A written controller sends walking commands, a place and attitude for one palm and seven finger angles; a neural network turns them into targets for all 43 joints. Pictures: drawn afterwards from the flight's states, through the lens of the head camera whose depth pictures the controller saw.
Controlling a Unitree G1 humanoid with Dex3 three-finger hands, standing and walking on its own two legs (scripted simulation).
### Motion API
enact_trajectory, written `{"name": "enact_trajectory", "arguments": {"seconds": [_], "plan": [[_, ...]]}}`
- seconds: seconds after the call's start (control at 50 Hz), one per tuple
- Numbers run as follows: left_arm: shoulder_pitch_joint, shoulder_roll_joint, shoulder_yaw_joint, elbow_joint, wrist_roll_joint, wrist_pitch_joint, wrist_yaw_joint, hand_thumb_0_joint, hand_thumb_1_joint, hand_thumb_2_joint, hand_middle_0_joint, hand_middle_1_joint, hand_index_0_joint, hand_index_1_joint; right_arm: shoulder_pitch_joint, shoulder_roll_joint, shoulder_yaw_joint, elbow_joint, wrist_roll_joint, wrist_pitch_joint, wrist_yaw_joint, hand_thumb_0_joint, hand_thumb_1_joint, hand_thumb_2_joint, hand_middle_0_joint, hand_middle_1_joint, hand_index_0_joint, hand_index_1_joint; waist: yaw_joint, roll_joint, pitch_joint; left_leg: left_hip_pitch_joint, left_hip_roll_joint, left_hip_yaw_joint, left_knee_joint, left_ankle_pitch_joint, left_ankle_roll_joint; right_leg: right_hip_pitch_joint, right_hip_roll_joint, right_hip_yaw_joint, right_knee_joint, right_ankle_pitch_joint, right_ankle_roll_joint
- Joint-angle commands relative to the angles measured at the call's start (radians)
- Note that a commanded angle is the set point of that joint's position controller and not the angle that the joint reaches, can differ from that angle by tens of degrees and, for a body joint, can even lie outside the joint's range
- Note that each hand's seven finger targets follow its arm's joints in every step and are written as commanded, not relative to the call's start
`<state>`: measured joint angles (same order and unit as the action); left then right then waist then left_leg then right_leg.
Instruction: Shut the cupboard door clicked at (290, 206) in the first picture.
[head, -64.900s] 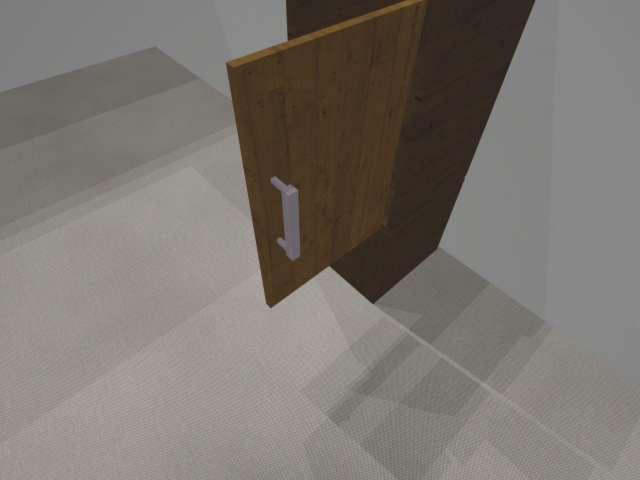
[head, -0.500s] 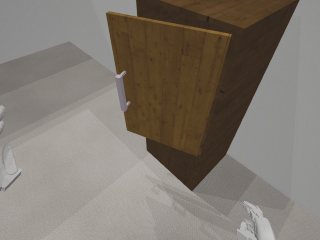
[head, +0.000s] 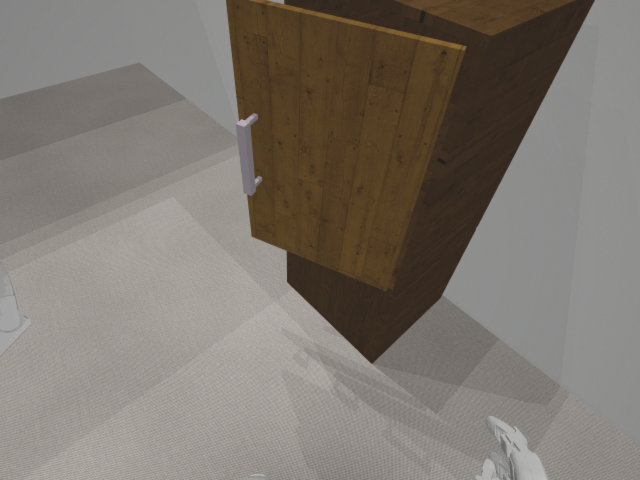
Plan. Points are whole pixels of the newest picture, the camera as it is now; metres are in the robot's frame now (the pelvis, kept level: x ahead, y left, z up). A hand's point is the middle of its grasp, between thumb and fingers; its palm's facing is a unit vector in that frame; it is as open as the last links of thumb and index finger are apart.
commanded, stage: step back with the hand held close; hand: left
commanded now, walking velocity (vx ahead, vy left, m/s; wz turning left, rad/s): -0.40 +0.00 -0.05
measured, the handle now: (251, 155) +0.74 +0.16 -0.03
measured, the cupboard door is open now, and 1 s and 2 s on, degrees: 22 22 22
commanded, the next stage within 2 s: stop stepping back and stand still in 0.48 s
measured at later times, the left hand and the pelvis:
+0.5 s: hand out of the picture +0.11 +0.28 +0.19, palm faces +0.52 -0.72 -0.46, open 7.5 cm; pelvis -0.07 -0.01 +0.00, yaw +2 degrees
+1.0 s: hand out of the picture +0.02 +0.29 +0.20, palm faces +0.40 -0.79 -0.46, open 7.5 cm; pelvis -0.17 +0.03 +0.01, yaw -1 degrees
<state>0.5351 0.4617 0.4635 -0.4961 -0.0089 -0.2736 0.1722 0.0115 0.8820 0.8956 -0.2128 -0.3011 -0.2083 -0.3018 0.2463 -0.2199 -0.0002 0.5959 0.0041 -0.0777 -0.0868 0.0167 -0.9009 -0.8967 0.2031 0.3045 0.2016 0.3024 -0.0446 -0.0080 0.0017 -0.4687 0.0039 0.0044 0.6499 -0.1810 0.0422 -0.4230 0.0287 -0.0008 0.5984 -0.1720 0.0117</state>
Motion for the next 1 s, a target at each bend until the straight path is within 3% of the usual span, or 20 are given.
{"name": "enact_trajectory", "arguments": {"seconds": [0.0, 0.08, 0.14, 0.18, 0.24, 0.3, 0.32, 0.36, 0.42, 0.48, 0.52, 0.6, 0.7, 0.78, 0.86, 0.9, 0.92, 0.94, 0.96, 0.98], "plan": [[-0.011, 0.151, 0.156, -0.175, -0.001, -0.062, 0.007, 0.000, 0.900, 0.900, -0.200, -0.300, -0.200, -0.300, -0.111, -0.153, -0.065, -0.164, -0.003, -0.063, -0.009, 0.000, -0.900, -0.900, 0.200, 0.300, 0.200, 0.300, 0.039, 0.181, -0.087, -0.456, 0.196, -0.207, -0.355, -0.504, 0.090, 0.493, 0.017, 0.083, 0.153, 0.087, 0.000], [-0.093, 0.153, 0.140, -0.222, 0.003, -0.057, 0.001, 0.000, 0.900, 0.900, -0.200, -0.300, -0.200, -0.300, -0.099, -0.153, -0.071, -0.151, -0.008, -0.060, -0.002, 0.000, -0.900, -0.900, 0.200, 0.300, 0.200, 0.300, 0.030, 0.078, -0.074, -0.362, 0.108, -0.113, -0.176, -0.563, 0.048, 0.298, -0.073, 0.251, 0.000, -0.102, -0.046], [-0.096, 0.152, 0.103, -0.215, -0.015, -0.034, 0.021, 0.000, 0.900, 0.900, -0.200, -0.300, -0.200, -0.300, -0.088, -0.104, -0.063, -0.123, -0.013, -0.042, 0.017, 0.000, -0.900, -0.900, 0.200, 0.300, 0.200, 0.300, 0.024, -0.119, -0.094, -0.052, 0.014, -0.037, 0.082, -0.341, -0.025, -0.025, -0.261, 0.414, -0.274, -0.294, -0.127], [-0.117, 0.177, 0.107, -0.233, -0.019, -0.023, 0.042, 0.000, 0.900, 0.900, -0.200, -0.300, -0.200, -0.300, -0.084, -0.098, -0.069, -0.104, -0.011, -0.018, 0.027, 0.000, -0.900, -0.900, 0.200, 0.300, 0.200, 0.300, 0.014, -0.167, -0.125, 0.100, -0.013, -0.012, 0.213, -0.253, -0.041, -0.119, -0.332, 0.412, -0.365, -0.307, -0.161], [-0.089, 0.173, 0.107, -0.239, -0.020, -0.021, 0.044, 0.000, 0.900, 0.900, -0.200, -0.300, -0.200, -0.300, -0.092, -0.097, -0.055, -0.115, -0.010, -0.001, 0.017, 0.000, -0.900, -0.900, 0.200, 0.300, 0.200, 0.300, 0.008, -0.082, -0.079, 0.164, 0.035, -0.064, -0.051, -0.276, -0.010, -0.171, -0.222, 0.229, -0.268, -0.305, -0.090], [-0.079, 0.167, 0.160, -0.251, -0.009, -0.050, 0.039, 0.000, 0.900, 0.900, -0.200, -0.300, -0.200, -0.300, -0.134, -0.131, -0.067, -0.129, -0.011, -0.031, -0.016, 0.000, -0.900, -0.900, 0.200, 0.300, 0.200, 0.300, 0.027, 0.329, -0.103, -0.278, 0.325, -0.338, -0.465, -0.508, 0.107, 0.242, 0.046, 0.021, 0.278, -0.117, 0.014], [-0.079, 0.175, 0.168, -0.274, -0.015, -0.051, 0.029, 0.000, 0.900, 0.900, -0.200, -0.300, -0.200, -0.300, -0.126, -0.115, -0.079, -0.132, -0.011, -0.048, -0.014, 0.000, -0.900, -0.900, 0.200, 0.300, 0.200, 0.300, 0.031, 0.304, -0.160, -0.277, 0.358, -0.331, -0.476, -0.467, 0.112, 0.289, 0.060, 0.028, 0.389, -0.182, 0.016], [-0.017, 0.142, 0.151, -0.227, -0.029, -0.045, 0.017, 0.000, 0.900, 0.900, -0.200, -0.300, -0.200, -0.300, -0.129, -0.123, -0.100, -0.121, 0.000, -0.073, 0.004, 0.000, -0.900, -0.900, 0.200, 0.300, 0.200, 0.300, 0.043, 0.234, -0.174, -0.168, 0.338, -0.192, -0.376, -0.364, 0.089, 0.240, 0.049, 0.034, 0.343, -0.253, 0.005], [0.004, 0.107, 0.099, -0.222, -0.040, -0.039, -0.001, 0.000, 0.900, 0.900, -0.200, -0.300, -0.200, -0.300, -0.120, -0.115, -0.070, -0.106, -0.006, -0.093, 0.013, 0.000, -0.900, -0.900, 0.200, 0.300, 0.200, 0.300, 0.036, 0.203, -0.097, -0.061, 0.291, -0.136, -0.319, -0.264, 0.046, 0.179, 0.022, 0.010, 0.041, -0.198, -0.004], [-0.135, 0.147, 0.090, -0.253, -0.025, -0.055, -0.005, 0.000, 0.900, 0.900, -0.200, -0.300, -0.200, -0.300, -0.120, -0.116, -0.059, -0.067, -0.031, -0.103, 0.006, 0.000, -0.900, -0.900, 0.200, 0.300, 0.200, 0.300, 0.023, 0.095, -0.084, 0.080, 0.187, -0.037, -0.225, -0.139, -0.022, 0.090, -0.056, 0.142, -0.144, 0.089, -0.035], [-0.220, 0.138, 0.032, -0.257, -0.031, -0.058, 0.002, 0.000, 0.900, 0.900, -0.200, -0.300, -0.200, -0.300, -0.112, -0.084, -0.067, -0.058, -0.005, -0.102, -0.005, 0.000, -0.900, -0.900, 0.200, 0.300, 0.200, 0.300, 0.010, -0.033, -0.245, 0.313, 0.099, 0.062, -0.086, 0.111, -0.070, 0.032, -0.139, 0.227, -0.164, 0.362, -0.035], [-0.046, 0.198, 0.112, -0.232, -0.039, -0.026, 0.009, 0.000, 0.900, 0.900, -0.200, -0.300, -0.200, -0.300, -0.133, -0.073, -0.054, -0.112, -0.006, -0.066, -0.008, 0.000, -0.900, -0.900, 0.200, 0.300, 0.200, 0.300, 0.024, -0.023, -0.178, 0.304, 0.053, 0.050, -0.018, -0.110, -0.070, -0.087, -0.192, 0.256, -0.254, -0.066, -0.082], [-0.054, 0.179, 0.121, -0.180, -0.045, -0.002, 0.014, 0.000, 0.900, 0.900, -0.200, -0.300, -0.200, -0.300, -0.094, -0.105, -0.045, -0.125, -0.007, -0.036, -0.021, 0.000, -0.900, -0.900, 0.200, 0.300, 0.200, 0.300, 0.007, 0.036, -0.016, 0.269, 0.047, -0.056, -0.102, -0.269, -0.070, -0.231, -0.087, 0.128, -0.275, -0.520, -0.088], [-0.105, 0.180, 0.113, -0.219, -0.050, 0.009, 0.009, 0.000, 0.900, 0.900, -0.200, -0.300, -0.200, -0.300, -0.105, -0.116, -0.043, -0.136, -0.007, -0.078, -0.034, 0.000, -0.900, -0.900, 0.200, 0.300, 0.200, 0.300, 0.036, 0.326, -0.044, -0.005, 0.209, -0.315, -0.659, -0.713, -0.083, 0.166, 0.126, -0.074, 0.166, -0.387, -0.008], [0.029, 0.140, 0.075, -0.252, -0.060, 0.038, -0.011, 0.000, 0.900, 0.900, -0.200, -0.300, -0.200, -0.300, -0.077, -0.097, -0.062, -0.131, -0.010, -0.092, 0.008, 0.000, -0.900, -0.900, 0.200, 0.300, 0.200, 0.300, 0.057, 0.308, -0.167, 0.053, 0.139, -0.040, -0.558, -0.479, -0.127, 0.345, 0.143, -0.156, 0.087, -0.382, -0.033], [0.096, 0.163, 0.076, -0.285, -0.058, 0.067, -0.014, 0.000, 0.900, 0.900, -0.200, -0.300, -0.200, -0.300, -0.065, -0.094, -0.062, -0.126, -0.010, -0.077, 0.022, 0.000, -0.900, -0.900, 0.200, 0.300, 0.200, 0.300, 0.051, 0.150, -0.176, 0.113, 0.034, 0.134, -0.289, -0.374, -0.144, 0.311, 0.050, -0.125, -0.165, -0.360, -0.082], [0.062, 0.191, 0.097, -0.323, -0.056, 0.075, -0.012, 0.000, 0.900, 0.900, -0.200, -0.300, -0.200, -0.300, -0.066, -0.093, -0.066, -0.116, -0.007, -0.061, 0.023, 0.000, -0.900, -0.900, 0.200, 0.300, 0.200, 0.300, 0.037, -0.067, -0.127, 0.190, -0.016, 0.176, 0.095, -0.245, -0.128, 0.059, -0.127, 0.077, -0.324, -0.410, -0.143], [-0.038, 0.249, 0.139, -0.373, -0.051, 0.069, -0.002, 0.000, 0.900, 0.900, -0.200, -0.300, -0.200, -0.300, -0.078, -0.114, -0.067, -0.100, -0.016, -0.050, 0.020, 0.000, -0.900, -0.900, 0.200, 0.300, 0.200, 0.300, 0.025, -0.178, -0.059, 0.144, -0.013, 0.041, 0.429, -0.213, -0.092, -0.191, -0.350, 0.383, -0.463, -0.550, -0.242], [-0.104, 0.245, 0.156, -0.286, -0.051, 0.060, 0.004, 0.000, 0.900, 0.900, -0.200, -0.300, -0.200, -0.300, -0.073, -0.121, -0.056, -0.071, -0.039, -0.040, 0.017, 0.000, -0.900, -0.900, 0.200, 0.300, 0.200, 0.300, 0.009, -0.135, -0.022, 0.078, 0.033, -0.022, 0.573, -0.195, -0.080, -0.238, -0.391, 0.353, -0.431, -0.451, -0.274], [-0.172, 0.207, 0.114, -0.265, -0.049, 0.069, 0.011, 0.000, 0.900, 0.900, -0.200, -0.300, -0.200, -0.300, -0.074, -0.088, -0.036, -0.077, -0.016, -0.032, 0.018, 0.000, -0.900, -0.900, 0.200, 0.300, 0.200, 0.300, 0.014, -0.175, -0.040, 0.002, 0.026, -0.053, 0.582, -0.224, -0.082, -0.205, -0.352, 0.398, -0.472, -0.705, -0.241]]}}
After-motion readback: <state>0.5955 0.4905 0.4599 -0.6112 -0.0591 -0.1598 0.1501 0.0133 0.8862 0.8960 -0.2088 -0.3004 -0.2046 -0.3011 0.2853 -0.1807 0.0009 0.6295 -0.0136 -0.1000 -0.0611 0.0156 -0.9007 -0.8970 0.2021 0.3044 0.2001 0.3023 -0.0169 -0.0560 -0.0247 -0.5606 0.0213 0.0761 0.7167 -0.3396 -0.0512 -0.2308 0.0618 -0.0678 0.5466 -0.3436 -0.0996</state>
